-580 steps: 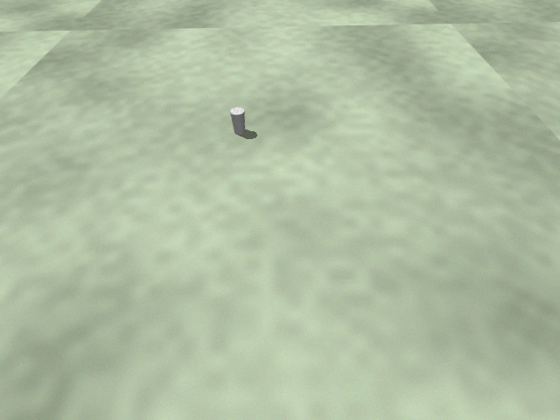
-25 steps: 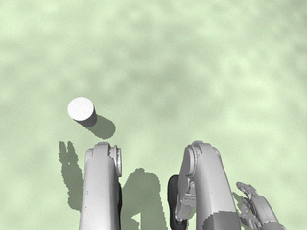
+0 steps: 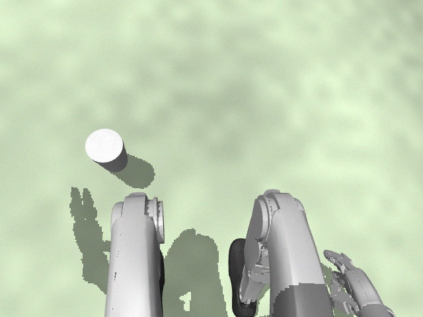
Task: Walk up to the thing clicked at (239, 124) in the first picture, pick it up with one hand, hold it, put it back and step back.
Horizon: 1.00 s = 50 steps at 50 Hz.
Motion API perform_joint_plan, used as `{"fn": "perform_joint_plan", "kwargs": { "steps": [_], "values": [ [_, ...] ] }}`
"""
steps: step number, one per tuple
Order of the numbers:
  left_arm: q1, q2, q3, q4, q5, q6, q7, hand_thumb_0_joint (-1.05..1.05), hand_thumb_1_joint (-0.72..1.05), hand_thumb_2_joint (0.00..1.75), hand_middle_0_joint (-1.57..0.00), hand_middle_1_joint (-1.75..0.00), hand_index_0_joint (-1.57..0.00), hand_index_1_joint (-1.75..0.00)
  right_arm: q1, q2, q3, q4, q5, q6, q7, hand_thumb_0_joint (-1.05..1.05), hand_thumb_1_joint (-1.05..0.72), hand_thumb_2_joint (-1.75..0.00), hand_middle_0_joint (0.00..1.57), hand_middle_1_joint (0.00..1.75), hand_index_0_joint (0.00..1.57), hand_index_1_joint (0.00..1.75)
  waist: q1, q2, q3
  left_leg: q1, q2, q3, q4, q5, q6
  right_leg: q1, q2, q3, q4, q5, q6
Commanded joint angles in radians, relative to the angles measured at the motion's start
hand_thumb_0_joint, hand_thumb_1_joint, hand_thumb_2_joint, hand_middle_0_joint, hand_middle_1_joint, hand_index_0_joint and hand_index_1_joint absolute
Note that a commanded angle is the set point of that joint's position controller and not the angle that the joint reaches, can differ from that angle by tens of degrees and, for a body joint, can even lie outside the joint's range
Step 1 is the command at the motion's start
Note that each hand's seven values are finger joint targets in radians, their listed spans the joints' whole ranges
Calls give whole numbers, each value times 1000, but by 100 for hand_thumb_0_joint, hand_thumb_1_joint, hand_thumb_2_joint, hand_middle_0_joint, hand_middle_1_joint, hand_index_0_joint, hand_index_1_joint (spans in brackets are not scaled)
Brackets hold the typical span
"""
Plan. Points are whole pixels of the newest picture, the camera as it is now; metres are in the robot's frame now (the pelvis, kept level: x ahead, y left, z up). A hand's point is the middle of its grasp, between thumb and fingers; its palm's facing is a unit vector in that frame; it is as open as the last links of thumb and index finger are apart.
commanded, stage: approach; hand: left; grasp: from the side
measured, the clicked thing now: (110, 154) +0.45 +0.25 -0.30
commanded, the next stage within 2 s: close in in 0.58 s
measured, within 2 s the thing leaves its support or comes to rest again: neither
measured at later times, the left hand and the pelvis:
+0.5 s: hand (19, 158) +0.39 +0.38 -0.16, palm faces +0.22 -0.97 +0.05, open 17.6 cm; pelvis -0.01 +0.00 -0.06, yaw -5 degrees
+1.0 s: hand (90, 158) +0.42 +0.28 -0.24, palm faces +0.23 -0.97 +0.05, open 17.6 cm; pelvis -0.02 +0.01 -0.09, yaw -9 degrees
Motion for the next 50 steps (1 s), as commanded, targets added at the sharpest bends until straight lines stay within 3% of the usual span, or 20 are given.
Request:
{"fn": "perform_joint_plan", "kwargs": {
  "steps": [1, 2, 4, 6, 8, 12, 16, 21, 23, 25, 28, 29, 32, 35, 37, 40, 44, 48, 49, 50],
  "values": [
    [-190, 435, 78, -165, -43, -73, 0, 0, -51, 7, -4, -4, -3, -5, 140, -241, -74, -35, -1, -16, -17, 0, -93, -91, 20, 30, 20, 30, 25, 247, -593, 474, -8, 17, -307, 141, 6, 257, 44, -11, -190, 93, -42],
    [-178, 420, 71, -152, -43, -73, -5, 0, -53, 11, -6, -6, -2, -10, 130, -242, -74, -37, -1, -16, -16, 0, -93, -91, 20, 30, 20, 30, 26, 237, -577, 469, -8, 16, -305, 133, 8, 239, 45, -14, -187, 86, -42],
    [-195, 453, 87, -141, -50, -83, -8, 0, -61, 1, -8, -5, -5, -7, 122, -240, -67, -40, -3, -16, -15, 0, -92, -91, 20, 30, 20, 30, 24, 219, -569, 424, -11, 30, -285, 106, 14, 255, 49, -8, -197, 64, -38],
    [-175, 421, 81, -90, -62, -101, -18, 0, -61, 2, -8, -6, -6, -8, 113, -245, -58, -41, -7, -18, -13, 0, -92, -91, 20, 30, 20, 30, 14, 210, -527, 408, -7, 19, -273, 92, 13, 229, 52, -19, -178, 56, -37],
    [-154, 368, 64, -13, -81, -130, -28, 0, -61, 2, -8, -6, -5, -8, 102, -245, -43, -49, -13, -23, -9, 0, -92, -91, 20, 30, 20, 30, -13, 154, -502, 365, -7, 20, -233, 110, 16, 232, 57, -26, -171, 71, -34],
    [-205, 338, 35, 42, -118, -222, -45, 0, -57, 2, -7, -5, -5, -7, 53, -257, -15, -71, -30, -39, -3, 0, -92, -91, 20, 30, 20, 30, -52, 134, -443, 305, -4, 14, -172, 85, 17, 219, 67, -41, -145, 64, -28],
    [-218, 352, 32, 101, -132, -304, -40, 0, -55, 1, -7, -4, -5, -6, 18, -275, 20, -77, -56, -45, 5, 0, -91, -90, 20, 30, 20, 30, -61, 155, -454, 324, 4, 3, -132, 104, 6, 221, 76, -60, -105, 81, -29],
    [-237, 446, 45, 101, -95, -398, 0, 0, -58, 3, -7, -5, -5, -7, -40, -304, 67, -88, -97, -20, 16, 0, -92, -91, 20, 30, 20, 30, -57, 267, -462, 385, 18, -21, -115, 101, -13, 203, 79, -88, -48, 84, -34],
    [-235, 466, 50, 103, -68, -426, 26, 0, -59, 4, -7, -7, -5, -9, -58, -312, 84, -90, -121, -2, 20, 0, -92, -91, 20, 30, 20, 30, -56, 337, -468, 428, 25, -30, -108, 126, -23, 204, 81, -99, -24, 105, -35],
    [-218, 446, 33, 98, -49, -453, 53, 0, -58, 6, -7, -8, -5, -9, -73, -322, 105, -89, -141, 15, 25, 0, -92, -91, 20, 30, 20, 30, -68, 382, -462, 485, 34, -54, -103, 198, -39, 195, 80, -114, 9, 151, -38],
    [-250, 443, 34, 22, -39, -501, 95, 0, -61, 6, -7, -8, -5, -10, -102, -333, 122, -88, -173, 40, 32, 0, -93, -91, 20, 30, 20, 30, -77, 492, -466, 581, 48, -85, -92, 271, -57, 142, 84, -133, 45, 166, -40],
    [-228, 360, -14, 60, -40, -506, 104, 0, -61, 8, -7, -9, -4, -11, -110, -335, 129, -88, -179, 48, 36, 0, -94, -91, 20, 30, 20, 30, -104, 496, -446, 600, 50, -101, -91, 292, -63, 128, 82, -143, 57, 177, -39],
    [-248, 234, -106, 75, -37, -534, 134, 0, -61, 7, -6, -10, -5, -12, -118, -332, 142, -75, -199, 56, 46, 0, -94, -91, 20, 30, 20, 30, -158, 466, -409, 580, 53, -113, -55, 295, -61, 132, 88, -163, 53, 196, -33],
    [-232, 170, -175, 155, -25, -554, 179, 0, -61, 1, -7, -8, -7, -8, -140, -331, 160, -88, -208, 66, 54, 0, -95, -91, 20, 30, 20, 30, -189, 363, -337, 459, 50, -118, -31, 207, -49, 162, 95, -176, 45, 183, -26],
    [-235, 178, -174, 164, -27, -582, 221, 0, -61, 0, -7, -7, -7, -8, -165, -341, 180, -104, -214, 78, 59, 0, -95, -91, 20, 30, 20, 30, -187, 329, -302, 407, 45, -123, -20, 171, -45, 180, 96, -186, 50, 177, -21],
    [-211, 204, -134, 183, -22, -629, 291, 0, -61, 1, -7, -8, -7, -8, -186, -343, 207, -123, -228, 93, 76, 0, -95, -91, 20, 30, 20, 30, -168, 315, -283, 391, 45, -135, -10, 183, -46, 216, 103, -199, 61, 187, -18],
    [-207, 229, -96, 157, -8, -695, 384, 0, -61, 1, -7, -8, -7, -7, -201, -349, 234, -141, -245, 110, 92, 0, -95, -91, 20, 30, 20, 30, -170, 342, -282, 395, 45, -139, -3, 185, -49, 256, 113, -211, 63, 194, -15],
    [-180, 186, -133, 180, 16, -716, 441, 0, -61, 3, -6, -7, -6, -7, -213, -346, 243, -145, -262, 122, 99, 0, -94, -91, 20, 30, 20, 30, -187, 343, -228, 335, 45, -125, 12, 121, -44, 265, 121, -212, 47, 168, -14],
    [-197, 180, -147, 171, 22, -724, 450, 0, -59, 3, -6, -7, -6, -6, -216, -349, 246, -149, -270, 125, 100, 0, -94, -91, 20, 30, 20, 30, -212, 341, -219, 325, 47, -132, 13, 121, -43, 268, 120, -217, 49, 175, -12],
    [-191, 186, -151, 160, 28, -727, 457, 0, -57, 2, -6, -6, -6, -6, -215, -350, 247, -156, -272, 127, 100, 0, -94, -91, 20, 30, 20, 30, -211, 334, -227, 318, 45, -133, 13, 110, -41, 274, 122, -220, 43, 173, -11]
  ]
}}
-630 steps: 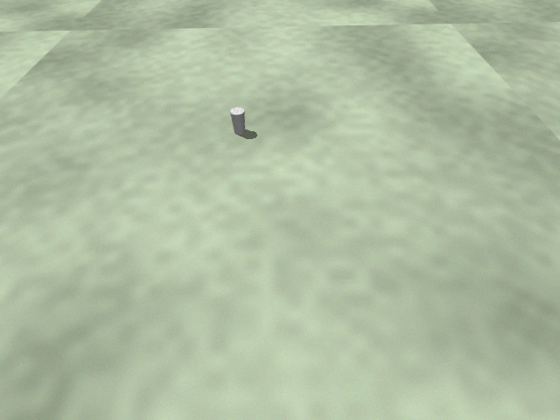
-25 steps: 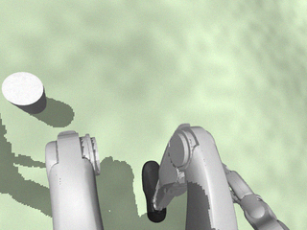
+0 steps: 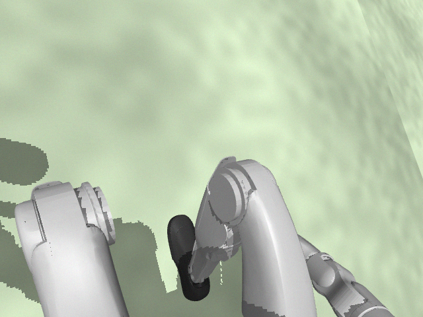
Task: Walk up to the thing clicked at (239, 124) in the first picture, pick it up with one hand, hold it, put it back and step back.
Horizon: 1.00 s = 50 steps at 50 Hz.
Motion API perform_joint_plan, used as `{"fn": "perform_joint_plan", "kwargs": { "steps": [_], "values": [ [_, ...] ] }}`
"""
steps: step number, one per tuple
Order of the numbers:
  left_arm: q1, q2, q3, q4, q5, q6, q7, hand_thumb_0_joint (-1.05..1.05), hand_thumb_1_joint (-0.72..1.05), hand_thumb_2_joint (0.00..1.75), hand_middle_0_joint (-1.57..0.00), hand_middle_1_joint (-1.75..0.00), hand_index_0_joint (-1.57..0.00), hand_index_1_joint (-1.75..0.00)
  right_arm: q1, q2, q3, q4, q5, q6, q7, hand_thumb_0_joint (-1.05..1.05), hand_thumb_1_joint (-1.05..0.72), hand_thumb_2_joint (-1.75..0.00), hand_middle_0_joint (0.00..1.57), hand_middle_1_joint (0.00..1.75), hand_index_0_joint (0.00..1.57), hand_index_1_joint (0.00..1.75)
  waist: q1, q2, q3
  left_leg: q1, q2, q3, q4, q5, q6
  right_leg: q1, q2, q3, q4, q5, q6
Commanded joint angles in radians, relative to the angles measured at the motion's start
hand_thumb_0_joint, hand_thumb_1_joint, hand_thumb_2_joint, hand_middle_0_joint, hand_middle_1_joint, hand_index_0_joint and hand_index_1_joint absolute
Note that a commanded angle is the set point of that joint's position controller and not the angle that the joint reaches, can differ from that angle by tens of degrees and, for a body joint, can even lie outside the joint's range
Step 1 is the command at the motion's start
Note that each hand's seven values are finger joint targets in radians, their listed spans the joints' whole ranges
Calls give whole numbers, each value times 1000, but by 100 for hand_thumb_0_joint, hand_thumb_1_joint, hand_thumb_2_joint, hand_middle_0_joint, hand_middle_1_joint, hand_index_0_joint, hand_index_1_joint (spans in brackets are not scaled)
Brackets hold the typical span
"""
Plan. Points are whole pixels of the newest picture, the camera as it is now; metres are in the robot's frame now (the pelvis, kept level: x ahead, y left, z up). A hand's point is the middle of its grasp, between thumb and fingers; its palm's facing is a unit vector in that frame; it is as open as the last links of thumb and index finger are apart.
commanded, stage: close in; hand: left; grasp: from the side
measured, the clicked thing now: out of the picture +0.43 +0.31 -0.21
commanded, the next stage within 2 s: close in 0.30 s
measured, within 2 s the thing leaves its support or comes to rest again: leaves its support in 1.40 s
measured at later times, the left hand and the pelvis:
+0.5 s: hand out of the picture +0.41 +0.31 -0.17, palm faces +0.38 -0.92 +0.00, open 17.0 cm; pelvis -0.01 +0.01 -0.01, yaw -2 degrees
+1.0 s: hand out of the picture +0.43 +0.31 -0.17, palm faces +0.42 -0.91 -0.01, open 11.4 cm; pelvis +0.00 +0.01 +0.00, yaw -2 degrees
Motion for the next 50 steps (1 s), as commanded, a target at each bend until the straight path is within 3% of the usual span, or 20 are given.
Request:
{"fn": "perform_joint_plan", "kwargs": {
  "steps": [1, 3, 8, 10, 13, 20, 24, 26, 28, 31, 36, 39, 46, 50],
  "values": [
    [-144, 230, -22, -138, 2, -95, 48, 0, -56, 2, -6, -6, -6, -5, 30, -349, -111, -22, -22, 17, -19, 0, -94, -91, 20, 30, 20, 30, -71, 549, -568, 383, 41, 92, -355, 124, -38, 259, 55, -61, -167, 99, -48],
    [-164, 201, -73, -138, 8, -95, 52, 0, -53, 4, -5, -7, -5, -6, 31, -348, -108, -25, -25, 22, -16, 0, -94, -91, 20, 30, 20, 30, -94, 523, -544, 347, 41, 88, -351, 75, -30, 243, 59, -65, -178, 71, -46],
    [-164, 123, -126, -103, -28, -107, 81, 0, -58, 4, -5, -7, -5, -6, 24, -357, -99, -21, -25, 20, -9, 0, -93, -91, 20, 30, 20, 30, -112, 467, -501, 334, 43, 47, -361, 0, -28, 203, 58, -85, -171, 29, -38],
    [-177, 145, -113, -98, -34, -118, 99, 0, -58, 4, -5, -7, -5, -6, 28, -363, -91, -23, -28, 20, -7, 0, -93, -91, 20, 30, 20, 30, -114, 461, -509, 342, 42, 37, -356, 13, -29, 214, 58, -89, -165, 46, -35],
    [-187, 209, -90, -101, -6, -144, 140, 0, -57, 8, -5, -8, -6, -8, 20, -366, -81, -32, -36, 30, -4, 0, -92, -90, 20, 30, 20, 30, -102, 495, -495, 350, 46, 28, -365, 24, -37, 218, 60, -93, -149, 52, -39],
    [-144, 219, -73, -85, 43, -182, 220, 0, -42, 13, -8, -6, -6, -7, 0, -371, -74, -50, -62, 48, 4, 0, -91, -91, 20, 30, 20, 30, -99, 559, -472, 384, 51, 33, -365, 98, -48, 252, 63, -97, -139, 113, -42],
    [-152, 195, -114, -93, 55, -176, 222, 0, -24, 27, -27, -24, -26, -25, 0, -378, -76, -45, -64, 54, 5, 0, -90, -90, 20, 30, 20, 30, -126, 551, -471, 383, 54, 29, -362, 93, -45, 248, 66, -101, -144, 122, -40],
    [-166, 201, -113, -110, 44, -175, 226, 0, -21, 29, -29, -26, -27, -27, -1, -379, -77, -44, -62, 54, 6, 0, -90, -90, 20, 30, 20, 30, -125, 542, -495, 388, 52, 31, -350, 99, -43, 255, 68, -100, -148, 129, -38],
    [-177, 169, -130, -111, 33, -173, 235, 0, -15, 31, -29, -27, -28, -27, -3, -380, -76, -45, -63, 52, 8, 0, -90, -90, 20, 30, 20, 30, -137, 538, -496, 402, 54, 23, -349, 112, -44, 255, 68, -103, -145, 142, -36],
    [-218, 190, -129, -95, 35, -175, 251, 0, -8, 37, -36, -34, -35, -34, 4, -381, -72, -35, -59, 55, 9, 0, -89, -90, 20, 30, 20, 30, -158, 509, -486, 379, 53, 14, -346, 88, -39, 249, 68, -110, -151, 129, -33],
    [-226, 212, -142, -86, 62, -176, 266, 0, 3, 47, -43, -42, -42, -42, -4, -370, -65, -38, -66, 64, 10, 0, -88, -90, 20, 30, 20, 30, -149, 525, -479, 376, 54, 26, -339, 95, -40, 256, 73, -102, -155, 131, -36],
    [-196, 233, -116, -65, 69, -173, 281, 0, 11, 54, -48, -48, -47, -48, 1, -366, -57, -39, -70, 72, 11, 0, -88, -90, 20, 30, 20, 30, -132, 536, -493, 398, 57, 23, -344, 127, -45, 270, 75, -102, -153, 147, -39],
    [-218, 227, -126, -45, 72, -166, 299, 0, 31, 73, -68, -69, -67, -69, -2, -373, -50, -46, -70, 85, 11, 0, -88, -90, 20, 30, 20, 30, -158, 529, -463, 378, 58, 11, -351, 110, -41, 260, 75, -113, -158, 142, -37],
    [-237, 242, -125, -47, 73, -168, 308, 0, 29, 85, -82, -85, -81, -85, -1, -373, -44, -47, -71, 90, 10, 0, -88, -90, 20, 30, 20, 30, -161, 524, -468, 381, 61, 7, -346, 114, -40, 262, 77, -112, -157, 144, -37]
  ]
}}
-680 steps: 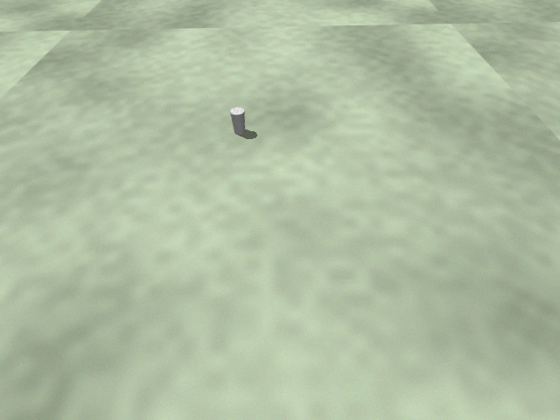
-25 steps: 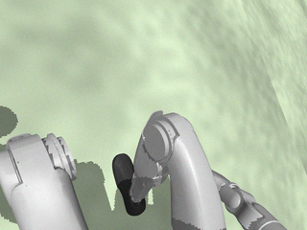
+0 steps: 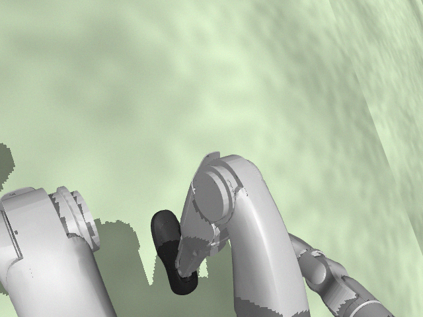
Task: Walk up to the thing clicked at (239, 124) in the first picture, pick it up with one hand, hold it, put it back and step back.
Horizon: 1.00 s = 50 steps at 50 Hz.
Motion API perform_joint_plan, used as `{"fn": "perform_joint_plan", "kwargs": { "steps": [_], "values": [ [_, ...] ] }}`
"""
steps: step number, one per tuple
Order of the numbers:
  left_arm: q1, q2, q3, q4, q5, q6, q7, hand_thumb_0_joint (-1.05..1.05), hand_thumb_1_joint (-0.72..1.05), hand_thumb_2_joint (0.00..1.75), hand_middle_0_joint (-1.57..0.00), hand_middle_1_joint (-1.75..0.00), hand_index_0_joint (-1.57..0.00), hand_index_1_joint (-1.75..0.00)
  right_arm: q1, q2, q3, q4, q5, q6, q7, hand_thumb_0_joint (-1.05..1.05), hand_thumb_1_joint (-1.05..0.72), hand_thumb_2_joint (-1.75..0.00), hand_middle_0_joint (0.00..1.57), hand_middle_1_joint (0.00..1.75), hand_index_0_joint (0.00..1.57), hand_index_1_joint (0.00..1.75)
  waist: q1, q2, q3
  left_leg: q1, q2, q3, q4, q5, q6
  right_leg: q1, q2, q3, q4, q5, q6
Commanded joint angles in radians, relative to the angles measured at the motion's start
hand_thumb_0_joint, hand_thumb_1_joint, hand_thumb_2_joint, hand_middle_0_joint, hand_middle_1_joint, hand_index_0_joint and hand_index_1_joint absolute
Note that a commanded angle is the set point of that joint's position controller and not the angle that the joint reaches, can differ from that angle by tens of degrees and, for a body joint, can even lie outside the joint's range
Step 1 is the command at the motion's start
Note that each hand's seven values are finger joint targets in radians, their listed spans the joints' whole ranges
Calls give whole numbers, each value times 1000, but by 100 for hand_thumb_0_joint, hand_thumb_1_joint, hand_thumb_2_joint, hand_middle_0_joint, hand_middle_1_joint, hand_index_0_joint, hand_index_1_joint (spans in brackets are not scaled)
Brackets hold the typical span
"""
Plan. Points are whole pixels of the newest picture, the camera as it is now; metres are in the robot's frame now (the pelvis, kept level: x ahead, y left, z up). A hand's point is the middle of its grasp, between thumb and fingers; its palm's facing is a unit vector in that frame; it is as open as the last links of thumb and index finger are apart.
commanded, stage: close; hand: left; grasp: from the side
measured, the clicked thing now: out of the picture +0.43 +0.32 -0.21
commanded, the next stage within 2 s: settle in 0.06 s
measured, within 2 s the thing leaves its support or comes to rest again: leaves its support in 0.40 s
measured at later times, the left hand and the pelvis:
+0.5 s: hand out of the picture +0.43 +0.33 -0.16, palm faces +0.47 -0.88 +0.00, open 11.3 cm; pelvis +0.00 +0.00 +0.00, yaw +0 degrees
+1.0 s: hand out of the picture +0.39 +0.35 -0.05, palm faces +0.43 -0.90 -0.05, open 11.4 cm; pelvis +0.01 -0.01 +0.03, yaw +5 degrees
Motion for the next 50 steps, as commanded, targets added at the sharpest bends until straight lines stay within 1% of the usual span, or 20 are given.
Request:
{"fn": "perform_joint_plan", "kwargs": {
  "steps": [1, 11, 16, 21, 25, 27, 28, 29, 33, 35, 36, 38, 40, 41, 42, 44, 46, 47, 48, 50],
  "values": [
    [-203, 182, 5, -114, -7, -69, 10, 0, 31, 88, -85, -89, -85, -89, 32, -363, -117, -5, -7, 16, -22, 0, -88, -90, 20, 30, 20, 30, -130, 551, -529, 368, 53, 65, -363, 116, -48, 246, 51, -74, -141, 125, -59],
    [-221, 204, 9, -123, 5, -64, 16, 0, 29, 119, -108, -122, -107, -124, 40, -371, -114, -3, -8, 24, -22, 0, -91, -91, 20, 30, 20, 30, -132, 587, -524, 390, 61, 50, -383, 102, -54, 236, 51, -82, -136, 110, -61],
    [-230, 225, 32, -202, -7, -55, 11, 0, 22, 123, -113, -128, -113, -130, 44, -366, -123, -4, -2, 23, -21, 0, -91, -91, 20, 30, 20, 30, -108, 600, -558, 391, 58, 67, -376, 127, -50, 255, 51, -71, -138, 130, -63],
    [-246, 231, 53, -318, -4, -34, 12, 0, 20, 127, -120, -135, -119, -137, 60, -372, -158, 4, 6, 22, -17, 0, -91, -91, 20, 30, 20, 30, -92, 658, -604, 438, 61, 73, -396, 146, -60, 245, 44, -63, -130, 141, -67],
    [-239, 192, 26, -424, 8, 5, -2, 0, 18, 130, -125, -140, -125, -143, 88, -361, -190, 8, 13, 27, -18, 0, -91, -91, 20, 30, 20, 30, -80, 718, -667, 483, 58, 87, -410, 195, -68, 250, 41, -49, -128, 173, -73],
    [-227, 174, 20, -467, 4, 34, -9, 0, 19, 131, -127, -141, -126, -143, 95, -352, -208, 5, 25, 27, -18, 0, -91, -90, 20, 30, 20, 30, -60, 720, -694, 480, 54, 101, -418, 195, -67, 248, 38, -39, -135, 171, -78],
    [-217, 136, 0, -474, -1, 50, -17, 0, 20, 131, -128, -143, -128, -145, 105, -350, -220, 10, 32, 29, -18, 0, -91, -90, 20, 30, 20, 30, -61, 718, -692, 477, 52, 103, -423, 195, -67, 236, 36, -36, -136, 174, -77],
    [-214, 110, -23, -480, -5, 67, -23, 0, 19, 132, -129, -143, -129, -145, 110, -342, -228, 15, 41, 29, -17, 0, -91, -90, 20, 30, 20, 30, -61, 710, -685, 453, 48, 112, -425, 165, -61, 225, 35, -30, -145, 155, -79],
    [-167, 69, -21, -536, -31, 131, -39, 0, 17, 134, -131, -146, -131, -148, 138, -328, -266, 16, 76, 26, -18, 0, -90, -90, 20, 30, 20, 30, -22, 665, -699, 408, 38, 127, -447, 121, -49, 202, 31, -14, -159, 125, -80],
    [-158, 0, -65, -561, -40, 156, -54, 0, 18, 132, -131, -145, -131, -147, 155, -310, -288, 29, 95, 26, -14, 0, -90, -90, 20, 30, 20, 30, -17, 633, -704, 384, 32, 132, -461, 82, -43, 174, 26, -7, -166, 94, -82],
    [-154, 10, -45, -585, -47, 170, -58, 0, 19, 132, -131, -145, -131, -147, 166, -308, -300, 25, 104, 23, -16, 0, -90, -90, 20, 30, 20, 30, -6, 620, -722, 376, 29, 138, -461, 86, -40, 181, 27, 0, -169, 95, -83],
    [-183, -15, -64, -634, -56, 192, -71, 0, 16, 131, -130, -144, -130, -146, 182, -291, -318, 34, 123, 20, -16, 0, -90, -90, 20, 30, 20, 30, 2, 623, -751, 368, 22, 150, -470, 62, -34, 169, 23, 12, -176, 79, -85],
    [-200, -2, -44, -681, -60, 219, -77, 0, 14, 130, -130, -143, -130, -145, 202, -280, -343, 41, 143, 20, -21, 0, -90, -90, 20, 30, 20, 30, 27, 619, -776, 368, 20, 156, -484, 44, -31, 145, 18, 25, -178, 61, -89],
    [-186, -70, -92, -648, -59, 237, -84, 0, 16, 130, -129, -143, -129, -145, 210, -271, -347, 41, 149, 22, -19, 0, -90, -90, 20, 30, 20, 30, 12, 613, -763, 369, 17, 154, -497, 28, -32, 126, 15, 27, -180, 44, -90],
    [-203, -75, -86, -669, -66, 247, -84, 0, 17, 130, -129, -143, -129, -145, 208, -265, -354, 32, 159, 20, -20, 0, -90, -90, 20, 30, 20, 30, 16, 592, -765, 350, 15, 156, -503, -4, -28, 129, 14, 31, -194, 19, -90],
    [-213, -13, -44, -733, -57, 266, -81, 0, 18, 129, -126, -141, -126, -143, 237, -253, -373, 44, 170, 24, -27, 0, -89, -90, 20, 30, 20, 30, 57, 620, -824, 373, 9, 177, -518, 19, -29, 149, 10, 51, -201, 28, -95],
    [-214, -41, -71, -773, -54, 286, -94, 0, 16, 128, -126, -141, -126, -142, 246, -232, -392, 43, 181, 29, -30, 0, -89, -90, 20, 30, 20, 30, 69, 625, -861, 380, 4, 199, -520, 35, -25, 145, 8, 68, -207, 29, -100],
    [-194, -90, -104, -752, -53, 300, -102, 0, 18, 129, -126, -141, -126, -143, 251, -226, -399, 43, 186, 29, -31, 0, -89, -90, 20, 30, 20, 30, 58, 606, -859, 378, 2, 206, -523, 34, -23, 143, 7, 75, -218, 25, -100],
    [-169, -129, -114, -713, -60, 312, -109, 0, 17, 129, -125, -140, -125, -142, 252, -226, -405, 37, 193, 28, -32, 0, -89, -90, 20, 30, 20, 30, 52, 590, -846, 374, 0, 208, -530, 30, -23, 136, 2, 79, -224, 20, -100],
    [-165, -89, -86, -746, -62, 323, -120, 0, 19, 127, -124, -138, -124, -140, 261, -230, -425, 37, 206, 30, -39, 0, -89, -90, 20, 30, 20, 30, 73, 600, -878, 409, 1, 206, -548, 57, -26, 128, -3, 86, -229, 36, -101]
  ]
}}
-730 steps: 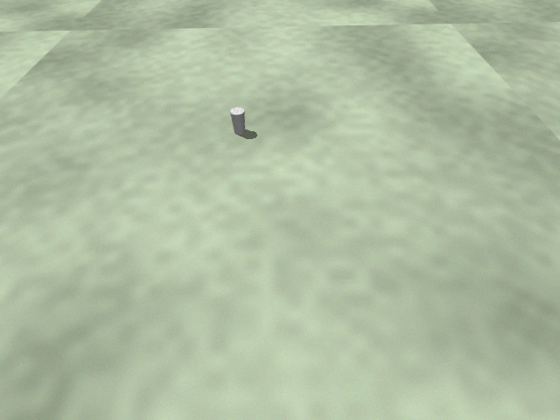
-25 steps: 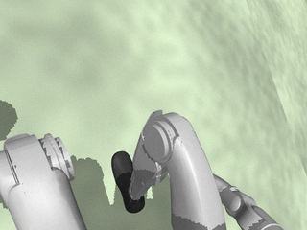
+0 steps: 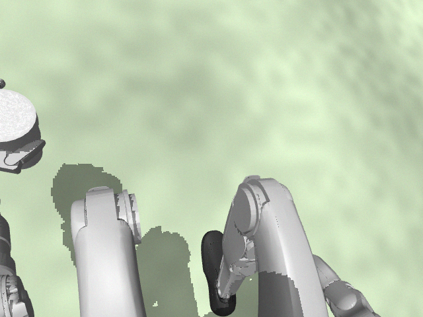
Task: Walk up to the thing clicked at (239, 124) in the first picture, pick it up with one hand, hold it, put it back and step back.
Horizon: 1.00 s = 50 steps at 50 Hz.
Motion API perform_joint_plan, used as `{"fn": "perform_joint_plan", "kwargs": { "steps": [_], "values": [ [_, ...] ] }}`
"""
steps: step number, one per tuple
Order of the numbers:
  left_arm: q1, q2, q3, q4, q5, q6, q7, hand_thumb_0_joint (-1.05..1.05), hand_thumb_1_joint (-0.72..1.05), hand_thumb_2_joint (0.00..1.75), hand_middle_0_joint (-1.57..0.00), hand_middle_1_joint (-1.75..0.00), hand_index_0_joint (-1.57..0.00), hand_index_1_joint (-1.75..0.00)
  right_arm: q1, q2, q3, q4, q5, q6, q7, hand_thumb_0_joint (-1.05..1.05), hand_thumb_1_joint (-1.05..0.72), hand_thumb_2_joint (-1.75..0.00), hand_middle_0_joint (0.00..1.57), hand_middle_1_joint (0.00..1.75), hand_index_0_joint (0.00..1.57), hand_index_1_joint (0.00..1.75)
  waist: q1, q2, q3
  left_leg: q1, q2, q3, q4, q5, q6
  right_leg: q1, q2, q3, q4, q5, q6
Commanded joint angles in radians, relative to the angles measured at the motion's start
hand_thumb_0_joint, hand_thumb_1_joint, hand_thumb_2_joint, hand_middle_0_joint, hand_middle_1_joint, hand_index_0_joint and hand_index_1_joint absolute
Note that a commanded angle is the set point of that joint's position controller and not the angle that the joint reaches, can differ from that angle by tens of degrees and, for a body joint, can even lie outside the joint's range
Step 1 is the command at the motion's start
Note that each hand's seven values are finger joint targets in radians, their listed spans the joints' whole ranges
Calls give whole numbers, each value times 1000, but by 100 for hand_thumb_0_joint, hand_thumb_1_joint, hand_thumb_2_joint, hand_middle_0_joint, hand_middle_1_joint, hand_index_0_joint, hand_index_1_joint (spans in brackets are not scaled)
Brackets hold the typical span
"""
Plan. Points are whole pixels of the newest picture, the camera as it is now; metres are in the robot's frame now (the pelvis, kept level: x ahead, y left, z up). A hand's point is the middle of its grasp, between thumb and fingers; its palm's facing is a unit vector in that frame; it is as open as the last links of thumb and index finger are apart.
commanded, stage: settle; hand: left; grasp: from the side
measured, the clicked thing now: (12, 136) +0.41 +0.32 -0.11
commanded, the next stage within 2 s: lift in 1.18 s
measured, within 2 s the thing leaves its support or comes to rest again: neither
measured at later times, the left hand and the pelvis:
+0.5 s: hand out of the picture +0.42 +0.31 -0.01, palm faces +0.33 -0.94 -0.04, open 11.3 cm; pelvis +0.02 -0.01 +0.04, yaw +5 degrees
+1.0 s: hand out of the picture +0.42 +0.31 +0.03, palm faces +0.35 -0.93 -0.06, open 11.3 cm; pelvis +0.01 -0.01 +0.06, yaw +7 degrees
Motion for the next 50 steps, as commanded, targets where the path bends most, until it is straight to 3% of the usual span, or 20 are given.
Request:
{"fn": "perform_joint_plan", "kwargs": {
  "steps": [1, 6, 7, 8, 11, 14, 22, 27, 29, 31, 33, 34, 37, 42, 43, 44, 45, 46, 49, 50],
  "values": [
    [-317, 227, 44, -315, -20, -55, -21, 0, 17, 126, -124, -137, -124, -139, 94, -284, -145, -39, 25, -4, -33, 0, -89, -90, 20, 30, 20, 30, -17, 449, -653, 474, 5, 60, -401, 48, -26, 216, 51, -8, -187, 90, -66],
    [-253, 126, 39, -272, -66, -20, -47, 0, 13, 126, -125, -138, -125, -140, 125, -257, -167, -33, 53, -6, -43, 0, -89, -90, 20, 30, 20, 30, -17, 385, -693, 464, -5, 84, -403, 105, -21, 249, 44, 13, -204, 121, -65],
    [-295, 175, 68, -332, -69, -25, -48, 0, 13, 127, -124, -137, -124, -140, 138, -253, -172, -25, 59, -7, -46, 0, -89, -90, 20, 30, 20, 30, -1, 396, -726, 469, -6, 88, -406, 119, -20, 268, 44, 18, -204, 128, -66],
    [-256, 175, 77, -297, -70, -17, -53, 0, 13, 126, -125, -138, -125, -140, 137, -247, -177, -28, 64, -7, -50, 0, -89, -90, 20, 30, 20, 30, 8, 378, -735, 459, -9, 95, -406, 122, -15, 282, 42, 24, -213, 129, -63],
    [-253, 112, 44, -257, -68, -4, -77, 0, 14, 128, -126, -140, -126, -142, 151, -236, -190, -19, 73, -11, -54, 0, -89, -90, 20, 30, 20, 30, -14, 326, -711, 436, -11, 106, -413, 133, -11, 288, 38, 32, -229, 135, -61],
    [-245, 145, 74, -278, -69, 5, -98, 0, 12, 126, -124, -137, -124, -139, 157, -234, -207, -21, 82, -14, -60, 0, -89, -90, 20, 30, 20, 30, 15, 334, -745, 467, -10, 119, -425, 144, -12, 297, 35, 43, -243, 130, -62],
    [-261, 123, 96, -339, -87, 38, -117, 0, 7, 125, -123, -136, -122, -138, 182, -216, -234, -18, 100, -27, -72, 0, -90, -90, 20, 30, 20, 30, 39, 308, -838, 491, -16, 146, -441, 185, -7, 370, 26, 72, -274, 158, -57],
    [-278, 59, 68, -296, -71, 48, -99, 0, 6, 125, -123, -136, -122, -138, 180, -197, -248, -2, 100, -37, -79, 0, -90, -90, 20, 30, 20, 30, 26, 257, -777, 449, -17, 164, -447, 150, 2, 373, 26, 91, -314, 132, -53],
    [-303, 107, 86, -335, -52, 44, -90, 0, 6, 124, -122, -134, -122, -137, 184, -195, -257, 2, 98, -37, -81, 0, -90, -90, 20, 30, 20, 30, 43, 283, -803, 475, -17, 166, -462, 155, -1, 373, 25, 93, -315, 127, -57],
    [-284, 97, 75, -335, -39, 49, -88, 0, 4, 124, -124, -135, -123, -138, 185, -193, -264, 0, 98, -33, -83, 0, -90, -90, 20, 30, 20, 30, 46, 284, -806, 499, -17, 165, -476, 156, -3, 357, 25, 91, -319, 122, -59],
    [-303, 46, 49, -325, -44, 51, -91, 0, 5, 125, -124, -135, -123, -138, 184, -192, -264, -2, 102, -36, -83, 0, -90, -90, 20, 30, 20, 30, 32, 302, -796, 526, -17, 156, -500, 153, -10, 326, 22, 82, -314, 114, -65],
    [-315, 72, 79, -352, -48, 49, -86, 0, 7, 126, -124, -136, -124, -138, 189, -195, -269, 2, 101, -38, -84, 0, -90, -90, 20, 30, 20, 30, 45, 319, -816, 547, -18, 155, -503, 160, -11, 326, 22, 82, -313, 118, -66],
    [-312, 72, 79, -336, -44, 55, -79, 0, 9, 127, -126, -137, -125, -140, 195, -191, -270, 3, 104, -37, -84, 0, -90, -90, 20, 30, 20, 30, 42, 305, -834, 564, -17, 151, -510, 178, -12, 332, 20, 80, -312, 129, -65],
    [-322, 38, 59, -293, -29, 53, -70, 0, 7, 130, -125, -137, -124, -140, 193, -182, -270, 6, 104, -39, -84, 0, -90, -90, 20, 30, 20, 30, 30, 288, -787, 553, -19, 149, -531, 139, -9, 312, 17, 83, -328, 100, -64],
    [-367, 63, 68, -334, -31, 45, -69, 0, 5, 129, -126, -138, -125, -141, 198, -180, -271, 5, 105, -40, -85, 0, -90, -90, 20, 30, 20, 30, 32, 294, -799, 539, -22, 155, -533, 117, -6, 328, 17, 86, -336, 84, -64],
    [-319, 33, 61, -274, -31, 49, -73, 0, 7, 129, -124, -137, -123, -140, 192, -182, -273, 8, 105, -39, -85, 0, -90, -90, 20, 30, 20, 30, 28, 283, -780, 544, -22, 154, -539, 116, -6, 324, 15, 85, -339, 85, -62],
    [-352, 55, 61, -313, -28, 47, -75, 0, 6, 128, -125, -137, -124, -140, 201, -177, -275, 15, 103, -43, -85, 0, -90, -90, 20, 30, 20, 30, 31, 281, -800, 532, -23, 167, -528, 108, -3, 343, 19, 90, -349, 78, -61],
    [-318, 16, 42, -255, -30, 51, -79, 0, 8, 129, -124, -136, -123, -139, 196, -178, -274, 6, 104, -43, -83, 0, -90, -90, 20, 30, 20, 30, 23, 268, -789, 532, -25, 166, -534, 110, -2, 340, 16, 90, -352, 80, -60],
    [-359, 76, 73, -296, -25, 44, -80, 0, 7, 128, -123, -136, -123, -139, 212, -179, -279, 13, 106, -43, -86, 0, -90, -90, 20, 30, 20, 30, 41, 283, -837, 559, -26, 172, -540, 119, -4, 357, 17, 98, -357, 82, -62],
    [-327, 25, 41, -247, -26, 49, -81, 0, 7, 129, -123, -136, -122, -139, 205, -172, -274, 12, 105, -44, -85, 0, -90, -90, 20, 30, 20, 30, 28, 258, -808, 537, -26, 172, -536, 124, -2, 363, 17, 96, -359, 85, -60]
  ]
}}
